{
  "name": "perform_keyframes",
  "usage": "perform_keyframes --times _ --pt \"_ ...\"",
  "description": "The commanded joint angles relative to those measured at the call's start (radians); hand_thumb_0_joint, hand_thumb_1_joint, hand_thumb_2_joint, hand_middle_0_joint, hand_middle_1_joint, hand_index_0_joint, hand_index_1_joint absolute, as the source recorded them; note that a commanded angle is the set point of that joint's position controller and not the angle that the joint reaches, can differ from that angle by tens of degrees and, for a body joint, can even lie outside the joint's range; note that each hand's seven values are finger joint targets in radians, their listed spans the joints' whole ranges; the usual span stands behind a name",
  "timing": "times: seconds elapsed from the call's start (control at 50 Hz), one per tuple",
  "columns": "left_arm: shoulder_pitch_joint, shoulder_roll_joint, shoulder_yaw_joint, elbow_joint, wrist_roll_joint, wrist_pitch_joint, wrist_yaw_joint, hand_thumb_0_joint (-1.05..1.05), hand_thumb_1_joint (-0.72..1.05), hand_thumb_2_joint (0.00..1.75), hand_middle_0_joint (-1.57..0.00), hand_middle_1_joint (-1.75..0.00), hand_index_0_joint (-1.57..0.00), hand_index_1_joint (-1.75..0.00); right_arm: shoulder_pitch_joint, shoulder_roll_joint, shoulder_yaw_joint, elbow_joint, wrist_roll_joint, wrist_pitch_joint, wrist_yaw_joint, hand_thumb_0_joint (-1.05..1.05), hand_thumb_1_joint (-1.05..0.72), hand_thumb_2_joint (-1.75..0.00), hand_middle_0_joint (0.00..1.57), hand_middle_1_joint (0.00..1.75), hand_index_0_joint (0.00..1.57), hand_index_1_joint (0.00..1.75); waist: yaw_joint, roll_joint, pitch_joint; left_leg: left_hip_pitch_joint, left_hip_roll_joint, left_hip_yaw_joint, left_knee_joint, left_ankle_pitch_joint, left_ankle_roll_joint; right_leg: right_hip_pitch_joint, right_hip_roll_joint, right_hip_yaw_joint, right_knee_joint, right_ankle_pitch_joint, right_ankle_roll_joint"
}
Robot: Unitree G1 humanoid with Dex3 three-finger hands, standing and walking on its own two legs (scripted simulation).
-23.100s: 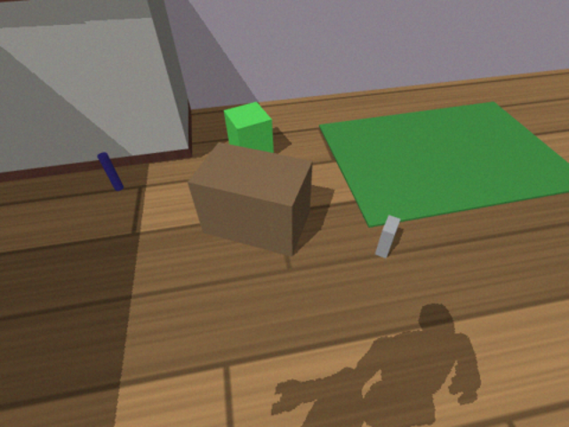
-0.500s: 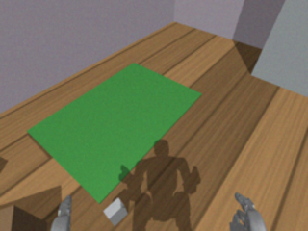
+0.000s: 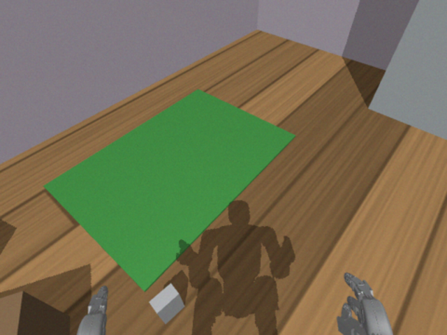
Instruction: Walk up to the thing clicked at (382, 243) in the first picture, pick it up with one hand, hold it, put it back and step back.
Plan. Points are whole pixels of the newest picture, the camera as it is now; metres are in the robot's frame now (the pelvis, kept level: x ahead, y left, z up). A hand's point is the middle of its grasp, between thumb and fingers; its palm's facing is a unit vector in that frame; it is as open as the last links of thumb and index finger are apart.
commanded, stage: home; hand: left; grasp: from the side
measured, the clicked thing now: (168, 304) +0.37 +0.23 -0.64
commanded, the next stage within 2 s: stand in 1.12 s
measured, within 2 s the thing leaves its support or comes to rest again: neither
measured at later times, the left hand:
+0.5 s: hand out of the picture +0.16 +0.18 -0.05, palm faces +0.10 -0.95 -0.28, open 17.3 cm
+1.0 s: hand out of the picture +0.16 +0.19 -0.05, palm faces +0.11 -0.95 -0.28, open 17.5 cm
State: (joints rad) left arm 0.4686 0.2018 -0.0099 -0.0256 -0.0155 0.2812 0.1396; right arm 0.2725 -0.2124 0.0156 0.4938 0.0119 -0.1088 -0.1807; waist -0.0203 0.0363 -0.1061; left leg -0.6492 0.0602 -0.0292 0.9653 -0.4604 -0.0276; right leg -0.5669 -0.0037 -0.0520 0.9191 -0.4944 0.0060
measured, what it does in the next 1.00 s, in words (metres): stands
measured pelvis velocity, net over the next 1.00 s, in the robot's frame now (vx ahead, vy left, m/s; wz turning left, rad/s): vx -0.01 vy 0.00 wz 0.00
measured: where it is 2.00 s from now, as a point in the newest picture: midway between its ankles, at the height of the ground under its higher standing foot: outside the picture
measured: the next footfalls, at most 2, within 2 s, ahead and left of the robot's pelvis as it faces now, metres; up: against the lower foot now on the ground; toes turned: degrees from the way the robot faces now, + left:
none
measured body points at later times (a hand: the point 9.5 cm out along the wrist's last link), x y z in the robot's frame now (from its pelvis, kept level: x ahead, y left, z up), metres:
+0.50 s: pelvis -0.01 +0.00 +0.00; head +0.02 +0.00 +0.45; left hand +0.15 +0.23 -0.03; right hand +0.16 -0.25 -0.07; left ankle +0.01 +0.13 -0.69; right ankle -0.02 -0.12 -0.69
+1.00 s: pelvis -0.01 +0.00 +0.00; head +0.02 +0.01 +0.45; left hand +0.15 +0.23 -0.03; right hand +0.15 -0.24 -0.07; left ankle +0.01 +0.13 -0.69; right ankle -0.02 -0.12 -0.69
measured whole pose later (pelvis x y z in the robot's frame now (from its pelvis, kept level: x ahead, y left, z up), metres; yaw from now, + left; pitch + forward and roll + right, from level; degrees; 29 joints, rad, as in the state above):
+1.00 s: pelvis -0.01 +0.00 +0.00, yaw +0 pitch +7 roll -2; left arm 0.46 0.20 -0.01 -0.01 -0.01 0.27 0.14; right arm 0.27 -0.21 0.02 0.51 0.01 -0.13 -0.18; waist -0.01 0.03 -0.09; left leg -0.63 0.06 -0.02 0.95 -0.45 -0.02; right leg -0.55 -0.01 -0.04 0.91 -0.48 0.01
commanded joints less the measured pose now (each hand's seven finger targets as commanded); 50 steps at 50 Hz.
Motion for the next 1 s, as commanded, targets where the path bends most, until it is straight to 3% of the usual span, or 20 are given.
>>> perform_keyframes --times 0.0,0.06,0.08,0.12,0.22,0.3,0.32,0.36,0.4,0.48,0.5,0.56,0.58,0.62,0.66,0.74,0.86,0.98 --pt "-0.014 0.106 0.059 -0.168 0.011 -0.055 0.008 0.00 -0.52 0.07 -0.05 -0.06 -0.05 -0.06 -0.055 -0.120 -0.049 -0.158 -0.003 -0.054 -0.012 0.00 -0.90 -0.90 0.20 0.30 0.20 0.30 -0.011 -0.011 -0.102 0.130 -0.043 0.029 -0.138 0.231 0.029 0.017 0.026 -0.008 -0.158 0.255 0.000" --pt "-0.018 0.113 0.065 -0.175 0.011 -0.058 0.009 0.00 -0.52 0.07 -0.05 -0.06 -0.05 -0.06 -0.061 -0.118 -0.046 -0.161 -0.002 -0.053 -0.013 0.00 -0.90 -0.90 0.20 0.30 0.20 0.30 -0.003 -0.023 -0.107 0.124 -0.047 0.037 -0.131 0.235 0.032 0.020 0.022 -0.002 -0.166 0.267 0.001" --pt "0.001 0.097 0.050 -0.152 0.010 -0.056 0.004 0.00 -0.53 0.07 -0.05 -0.06 -0.05 -0.06 -0.058 -0.117 -0.045 -0.158 -0.004 -0.055 -0.012 0.00 -0.90 -0.90 0.20 0.30 0.20 0.30 -0.012 -0.037 -0.102 0.127 -0.045 0.034 -0.129 0.239 0.033 0.023 0.024 -0.003 -0.163 0.272 0.003" --pt "-0.041 0.114 0.063 -0.192 0.008 -0.059 0.007 0.00 -0.49 0.09 -0.06 -0.07 -0.06 -0.07 -0.056 -0.118 -0.047 -0.157 -0.003 -0.058 -0.012 0.00 -0.90 -0.90 0.20 0.30 0.20 0.30 -0.011 -0.018 -0.103 0.122 -0.048 0.039 -0.129 0.221 0.034 0.018 0.020 0.000 -0.169 0.260 0.004" --pt "-0.026 0.106 0.057 -0.168 0.008 -0.059 0.002 0.00 -0.51 0.08 -0.05 -0.06 -0.05 -0.06 -0.060 -0.110 -0.040 -0.151 -0.001 -0.060 -0.013 0.00 -0.90 -0.90 0.20 0.30 0.20 0.30 -0.006 -0.010 -0.082 0.114 -0.048 0.039 -0.142 0.185 0.033 0.004 0.020 -0.001 -0.175 0.214 0.000" --pt "-0.018 0.117 0.070 -0.176 0.008 -0.059 0.003 0.00 -0.53 0.07 -0.05 -0.06 -0.05 -0.06 -0.062 -0.114 -0.043 -0.152 -0.003 -0.061 -0.015 0.00 -0.90 -0.90 0.20 0.30 0.20 0.30 -0.004 -0.021 -0.106 0.123 -0.048 0.039 -0.137 0.196 0.036 0.022 0.016 0.006 -0.178 0.227 0.001" --pt "0.005 0.084 0.044 -0.129 0.009 -0.055 0.000 0.00 -0.51 0.08 -0.05 -0.06 -0.05 -0.06 -0.063 -0.105 -0.036 -0.149 -0.002 -0.062 -0.013 0.00 -0.90 -0.90 0.20 0.30 0.20 0.30 -0.009 -0.034 -0.088 0.117 -0.047 0.038 -0.142 0.196 0.035 0.013 0.021 -0.001 -0.173 0.224 0.000" --pt "-0.030 0.120 0.072 -0.189 0.010 -0.063 0.005 0.00 -0.52 0.08 -0.05 -0.06 -0.05 -0.06 -0.062 -0.117 -0.046 -0.151 -0.002 -0.061 -0.016 0.00 -0.90 -0.90 0.20 0.30 0.20 0.30 -0.002 -0.013 -0.112 0.129 -0.046 0.038 -0.144 0.205 0.033 0.021 0.020 -0.001 -0.169 0.231 -0.003" --pt "-0.017 0.093 0.048 -0.144 0.010 -0.059 0.001 0.00 -0.53 0.07 -0.05 -0.06 -0.05 -0.06 -0.062 -0.108 -0.037 -0.147 -0.002 -0.063 -0.013 0.00 -0.90 -0.90 0.20 0.30 0.20 0.30 -0.011 -0.015 -0.088 0.124 -0.045 0.036 -0.148 0.195 0.033 0.010 0.022 -0.004 -0.173 0.218 -0.003" --pt "-0.029 0.114 0.067 -0.170 0.010 -0.062 0.005 0.00 -0.54 0.06 -0.05 -0.06 -0.05 -0.06 -0.067 -0.111 -0.040 -0.147 -0.001 -0.067 -0.014 0.00 -0.90 -0.90 0.20 0.30 0.20 0.30 0.000 0.002 -0.081 0.125 -0.045 0.035 -0.156 0.187 0.030 0.005 0.023 -0.007 -0.172 0.204 -0.007" --pt "-0.036 0.102 0.051 -0.175 0.010 -0.064 0.002 0.00 -0.53 0.07 -0.05 -0.06 -0.05 -0.06 -0.063 -0.116 -0.043 -0.149 -0.002 -0.069 -0.014 0.00 -0.90 -0.90 0.20 0.30 0.20 0.30 -0.007 -0.002 -0.085 0.131 -0.044 0.032 -0.159 0.181 0.029 0.002 0.026 -0.009 -0.167 0.199 -0.007" --pt "-0.026 0.111 0.065 -0.175 0.010 -0.064 0.005 0.00 -0.54 0.06 -0.05 -0.06 -0.05 -0.06 -0.062 -0.120 -0.048 -0.147 -0.002 -0.070 -0.014 0.00 -0.90 -0.90 0.20 0.30 0.20 0.30 -0.002 -0.014 -0.100 0.138 -0.044 0.035 -0.148 0.217 0.030 0.018 0.025 -0.008 -0.166 0.235 -0.005" --pt "-0.007 0.085 0.044 -0.141 0.012 -0.061 0.001 0.00 -0.55 0.06 -0.05 -0.06 -0.05 -0.06 -0.057 -0.110 -0.039 -0.144 -0.003 -0.070 -0.012 0.00 -0.90 -0.90 0.20 0.30 0.20 0.30 -0.010 -0.025 -0.100 0.142 -0.042 0.031 -0.148 0.228 0.031 0.020 0.028 -0.010 -0.159 0.248 -0.004" --pt "-0.026 0.109 0.063 -0.177 0.012 -0.065 0.004 0.00 -0.55 0.06 -0.05 -0.06 -0.05 -0.06 -0.053 -0.115 -0.045 -0.141 -0.005 -0.068 -0.014 0.00 -0.90 -0.90 0.20 0.30 0.20 0.30 -0.005 -0.004 -0.110 0.147 -0.041 0.031 -0.145 0.252 0.028 0.027 0.026 -0.009 -0.155 0.269 -0.005" --pt "-0.027 0.098 0.050 -0.159 0.014 -0.062 0.004 0.00 -0.55 0.06 -0.05 -0.06 -0.05 -0.06 -0.054 -0.118 -0.047 -0.137 -0.006 -0.070 -0.014 0.00 -0.90 -0.90 0.20 0.30 0.20 0.30 -0.008 -0.009 -0.100 0.152 -0.038 0.030 -0.151 0.245 0.028 0.018 0.029 -0.012 -0.153 0.259 -0.006" --pt "-0.028 0.104 0.059 -0.172 0.014 -0.065 0.008 0.00 -0.58 0.04 -0.05 -0.05 -0.05 -0.05 -0.058 -0.111 -0.042 -0.139 -0.005 -0.070 -0.013 0.00 -0.90 -0.90 0.20 0.30 0.20 0.30 0.004 0.015 -0.093 0.146 -0.041 0.032 -0.154 0.243 0.024 0.022 0.026 -0.012 -0.155 0.255 -0.009" --pt "-0.026 0.098 0.056 -0.163 0.014 -0.064 0.007 0.00 -0.56 0.05 -0.05 -0.06 -0.05 -0.05 -0.059 -0.116 -0.046 -0.143 -0.007 -0.069 -0.013 0.00 -0.90 -0.90 0.20 0.30 0.20 0.30 -0.004 -0.034 -0.095 0.141 -0.039 0.030 -0.155 0.222 0.031 0.029 0.025 -0.010 -0.164 0.240 -0.005" --pt "-0.023 0.107 0.061 -0.165 0.013 -0.067 0.008 0.00 -0.58 0.04 -0.05 -0.05 -0.05 -0.05 -0.062 -0.114 -0.044 -0.142 -0.006 -0.067 -0.012 0.00 -0.90 -0.90 0.20 0.30 0.20 0.30 0.002 0.001 -0.092 0.133 -0.043 0.033 -0.161 0.206 0.028 0.020 0.025 -0.010 -0.168 0.223 -0.009"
